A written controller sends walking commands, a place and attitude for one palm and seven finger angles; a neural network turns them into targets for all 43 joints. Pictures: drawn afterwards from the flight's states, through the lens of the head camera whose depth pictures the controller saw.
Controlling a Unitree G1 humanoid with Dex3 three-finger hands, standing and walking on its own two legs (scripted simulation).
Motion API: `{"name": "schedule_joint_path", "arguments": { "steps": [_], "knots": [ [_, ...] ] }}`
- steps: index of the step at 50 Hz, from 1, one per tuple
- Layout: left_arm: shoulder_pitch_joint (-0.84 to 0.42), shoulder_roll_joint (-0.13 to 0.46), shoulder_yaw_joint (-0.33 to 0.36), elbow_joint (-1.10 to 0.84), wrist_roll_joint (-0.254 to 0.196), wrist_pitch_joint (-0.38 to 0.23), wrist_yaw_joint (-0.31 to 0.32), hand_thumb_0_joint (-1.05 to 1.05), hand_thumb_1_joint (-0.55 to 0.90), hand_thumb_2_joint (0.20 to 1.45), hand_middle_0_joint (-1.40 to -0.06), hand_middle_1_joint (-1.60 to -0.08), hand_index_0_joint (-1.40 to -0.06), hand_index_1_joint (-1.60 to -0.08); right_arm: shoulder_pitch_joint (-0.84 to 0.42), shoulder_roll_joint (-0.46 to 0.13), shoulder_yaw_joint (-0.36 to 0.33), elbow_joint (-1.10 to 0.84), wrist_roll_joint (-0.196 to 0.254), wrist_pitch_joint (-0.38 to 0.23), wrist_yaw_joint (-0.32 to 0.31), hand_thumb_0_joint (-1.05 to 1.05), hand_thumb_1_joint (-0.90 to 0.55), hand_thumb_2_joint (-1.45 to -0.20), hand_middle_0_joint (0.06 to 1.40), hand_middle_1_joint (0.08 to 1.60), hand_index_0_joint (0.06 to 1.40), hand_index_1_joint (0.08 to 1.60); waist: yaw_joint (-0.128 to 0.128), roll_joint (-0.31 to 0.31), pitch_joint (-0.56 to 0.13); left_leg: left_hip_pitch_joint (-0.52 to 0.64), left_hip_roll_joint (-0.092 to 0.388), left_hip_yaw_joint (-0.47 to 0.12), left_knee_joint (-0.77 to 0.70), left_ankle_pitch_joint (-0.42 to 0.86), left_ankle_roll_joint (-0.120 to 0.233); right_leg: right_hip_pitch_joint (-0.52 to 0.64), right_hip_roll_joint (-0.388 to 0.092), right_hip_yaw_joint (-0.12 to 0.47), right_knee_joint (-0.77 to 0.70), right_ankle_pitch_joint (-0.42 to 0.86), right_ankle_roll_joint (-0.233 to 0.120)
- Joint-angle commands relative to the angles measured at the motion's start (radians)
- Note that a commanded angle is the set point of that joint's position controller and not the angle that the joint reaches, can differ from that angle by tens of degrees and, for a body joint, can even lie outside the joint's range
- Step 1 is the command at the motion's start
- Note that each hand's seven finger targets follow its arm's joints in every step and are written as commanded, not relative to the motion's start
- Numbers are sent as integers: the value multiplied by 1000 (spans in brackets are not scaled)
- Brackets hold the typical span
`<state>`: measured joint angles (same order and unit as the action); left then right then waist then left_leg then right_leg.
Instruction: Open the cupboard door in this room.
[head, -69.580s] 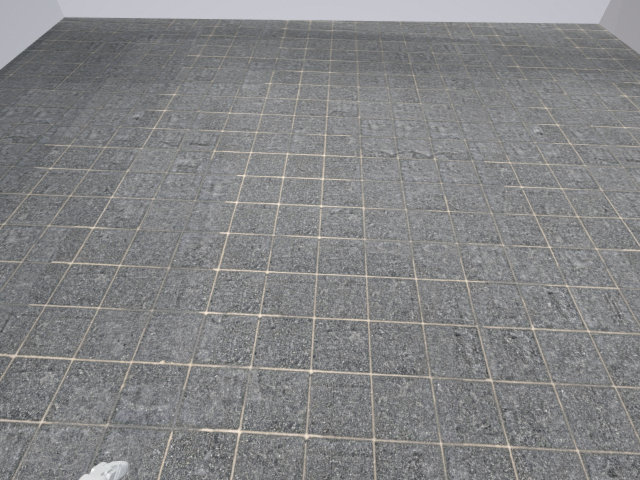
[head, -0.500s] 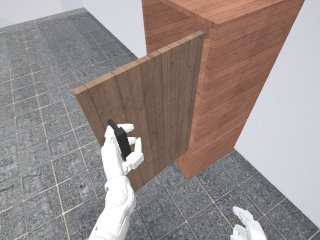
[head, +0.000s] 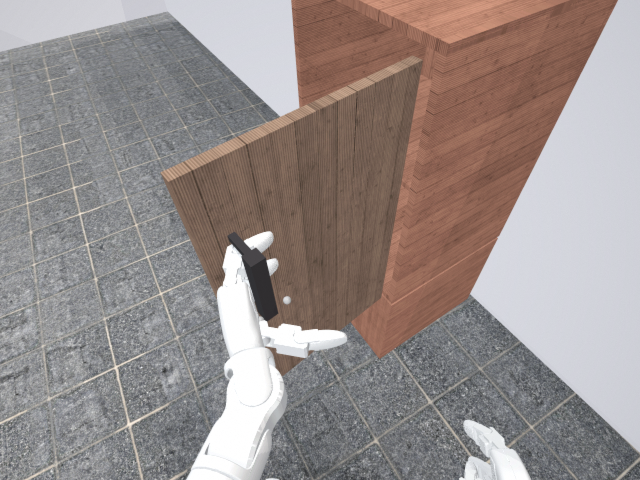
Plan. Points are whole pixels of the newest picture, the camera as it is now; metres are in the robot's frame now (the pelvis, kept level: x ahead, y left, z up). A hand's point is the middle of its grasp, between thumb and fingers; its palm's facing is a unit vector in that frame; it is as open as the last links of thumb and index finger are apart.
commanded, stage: open thumb and fingers to let go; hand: left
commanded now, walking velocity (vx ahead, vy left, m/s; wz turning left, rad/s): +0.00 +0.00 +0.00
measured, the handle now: (252, 277) +0.35 +0.11 +0.07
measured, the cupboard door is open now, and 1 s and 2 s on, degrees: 97 100 100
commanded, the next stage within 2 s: slide the hand sideways off the handle in 0.10 s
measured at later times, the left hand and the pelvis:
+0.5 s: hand (285, 327) +0.28 +0.06 +0.07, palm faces -0.18 -0.98 +0.02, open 16.2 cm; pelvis -0.02 +0.02 +0.00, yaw -1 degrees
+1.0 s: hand (254, 358) +0.25 +0.09 +0.06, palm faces -0.13 -0.99 -0.01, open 16.2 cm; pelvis +0.01 +0.02 -0.01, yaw -1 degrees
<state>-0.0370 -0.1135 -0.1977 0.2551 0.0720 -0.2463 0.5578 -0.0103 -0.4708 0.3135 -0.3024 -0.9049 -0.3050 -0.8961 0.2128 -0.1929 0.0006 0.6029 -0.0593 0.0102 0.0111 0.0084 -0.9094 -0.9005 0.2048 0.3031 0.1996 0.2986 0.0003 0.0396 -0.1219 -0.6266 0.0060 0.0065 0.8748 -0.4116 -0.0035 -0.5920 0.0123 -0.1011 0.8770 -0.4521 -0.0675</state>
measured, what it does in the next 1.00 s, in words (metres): stands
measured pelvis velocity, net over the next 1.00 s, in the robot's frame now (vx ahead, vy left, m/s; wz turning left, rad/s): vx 0.01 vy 0.02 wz -0.02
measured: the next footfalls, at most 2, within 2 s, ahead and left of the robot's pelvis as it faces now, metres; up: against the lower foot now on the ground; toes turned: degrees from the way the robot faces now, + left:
none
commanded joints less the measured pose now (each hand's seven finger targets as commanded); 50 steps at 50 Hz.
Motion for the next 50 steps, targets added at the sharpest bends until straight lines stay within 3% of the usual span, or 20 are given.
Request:
{"name": "schedule_joint_path", "arguments": {
  "steps": [1, 4, 10, 11, 12, 13, 15, 17, 18, 19, 20, 23, 25, 26, 29, 33, 36, 41, 44, 50],
  "knots": [
    [-299, -70, -46, -192, 39, -46, 12, 0, -500, 300, -175, -450, -175, -450, -92, -85, -30, -148, 1, -50, -3, 0, -900, -900, 200, 300, 200, 300, -35, -114, -201, 128, -8, -21, -72, 186, 19, 67, -25, 82, -159, 251, 41],
    [-315, -85, -53, -197, 34, -45, 17, 0, -500, 300, -150, -300, -150, -300, -92, -83, -31, -148, 1, -52, -2, 0, -900, -900, 200, 300, 200, 300, -33, -113, -215, 132, -8, -25, -74, 182, 17, 59, -21, 74, -149, 235, 39],
    [-348, -107, -77, -196, 45, -37, 29, 0, -500, 300, -150, -300, -150, -300, -98, -81, -31, -145, 3, -58, 2, 0, -900, -900, 200, 300, 200, 300, -38, -99, -223, 140, -4, -32, -70, 176, 16, 35, -16, 61, -135, 209, 34],
    [-351, -16, -256, -190, 133, -75, -168, 0, -500, 300, -150, -300, -150, -300, -40, -110, -24, -119, 6, -54, 5, 0, -900, -900, 200, 300, 200, 300, -112, -148, -172, 139, -11, -35, -58, 188, 35, 10, -23, 91, -127, 296, 38],
    [-383, 62, -175, -267, 96, -117, -276, 0, -500, 300, -150, -300, -150, -300, -27, -108, -37, -149, 19, -58, -3, 0, -900, -900, 200, 300, 200, 300, -77, -100, -261, 155, -15, -32, -55, 204, 37, 49, -29, 97, -115, 329, 32],
    [-366, 88, -176, -285, 75, -137, -360, 0, -500, 300, -150, -300, -150, -300, -34, -109, -33, -163, 27, -62, -10, 0, -900, -900, 200, 300, 200, 300, -67, -62, -283, 179, -16, -31, -58, 202, 38, 60, -29, 102, -113, 331, 29],
    [-355, 107, -179, -270, -7, -146, -517, 0, -500, 300, -150, -300, -150, -300, -34, -117, -19, -181, 47, -74, -24, 0, -900, -900, 200, 300, 200, 300, -85, -72, -242, 185, -20, -36, -69, 162, 42, 54, -25, 101, -134, 292, 33],
    [-355, 77, -147, -243, -128, -117, -590, 0, -500, 300, -150, -300, -150, -300, -58, -117, -1, -203, 70, -83, -36, 0, -900, -900, 200, 300, 200, 300, -79, -60, -165, 175, -19, -43, -101, 81, 35, 32, -16, 89, -169, 172, 35],
    [-374, 76, -108, -233, -178, -103, -588, 0, -500, 300, -150, -300, -150, -300, -66, -118, 2, -201, 76, -89, -42, 0, -900, -900, 200, 300, 200, 300, -76, -89, -143, 167, -19, -46, -113, 43, 32, 21, -13, 83, -185, 116, 40],
    [-331, 88, -61, -206, -207, -91, -574, 0, -500, 300, -150, -300, -150, -300, -70, -123, 3, -202, 78, -94, -43, 0, -900, -900, 200, 300, 200, 300, -54, -121, -127, 151, -19, -46, -125, 23, 28, 30, -11, 82, -199, 76, 41],
    [-305, 82, -48, -208, -215, -85, -559, 0, -500, 300, -150, -300, -150, -300, -70, -125, 3, -207, 78, -99, -40, 0, -900, -900, 200, 300, 200, 300, -44, -126, -136, 156, -19, -46, -134, 27, 27, 37, -11, 76, -196, 70, 41],
    [-196, 113, 1, -233, -189, -90, -510, 0, -500, 300, -150, -300, -150, -300, -57, -127, -5, -221, 72, -107, -19, 0, -900, -900, 200, 300, 200, 300, -7, -114, -167, 168, -14, -42, -143, 84, 22, 62, -9, 60, -167, 125, 35],
    [-139, 117, -7, -264, -156, -100, -488, 0, -500, 300, -150, -300, -150, -300, -49, -125, -9, -236, 65, -107, -4, 0, -900, -900, 200, 300, 200, 300, -4, -114, -167, 161, -12, -32, -135, 110, 24, 65, -10, 62, -153, 159, 36],
    [-102, 160, 23, -268, -136, -105, -479, 0, -500, 300, -150, -300, -150, -300, -47, -131, -12, -239, 63, -103, 0, 0, -900, -900, 200, 300, 200, 300, 8, -112, -166, 150, -11, -32, -134, 119, 22, 75, -10, 64, -146, 163, 32],
    [-51, 167, 24, -320, -117, -116, -476, 0, -500, 300, -150, -300, -150, -300, -51, -127, -12, -260, 61, -97, 7, 0, -900, -900, 200, 300, 200, 300, 8, -96, -149, 136, -11, -19, -130, 107, 24, 76, -11, 73, -144, 164, 32],
    [3, 180, 32, -392, -122, -107, -489, 0, -500, 300, -150, -300, -150, -300, -48, -126, -12, -276, 62, -94, 5, 0, -900, -900, 200, 300, 200, 300, 4, -60, -150, 140, -10, -15, -120, 140, 24, 80, -7, 74, -130, 213, 31],
    [100, 196, 46, -453, -129, -102, -496, 0, -500, 300, -150, -300, -150, -300, -37, -126, -15, -287, 63, -99, 3, 0, -900, -900, 200, 300, 200, 300, 9, -71, -172, 141, -8, -15, -108, 180, 24, 101, -3, 74, -120, 262, 32],
    [147, 198, 28, -537, -134, -105, -517, 0, -500, 300, -150, -300, -150, -300, -27, -127, -15, -289, 65, -113, -6, 0, -900, -900, 200, 300, 200, 300, -21, -66, -133, 131, -7, -24, -82, 181, 24, 55, 0, 69, -105, 268, 38],
    [203, 225, 55, -571, -139, -109, -531, 0, -500, 300, -150, -300, -150, -300, -15, -128, -18, -293, 61, -122, -11, 0, -900, -900, 200, 300, 200, 300, -12, -59, -179, 134, -9, -29, -67, 211, 23, 64, -1, 66, -82, 303, 37],
    [349, 247, 88, -630, -169, -93, -576, 0, -500, 300, -150, -300, -150, -300, -6, -124, -17, -311, 65, -131, -19, 0, -900, -900, 200, 300, 200, 300, -3, -80, -191, 116, -15, -21, -46, 257, 23, 99, -4, 73, -70, 390, 45]
  ]
}}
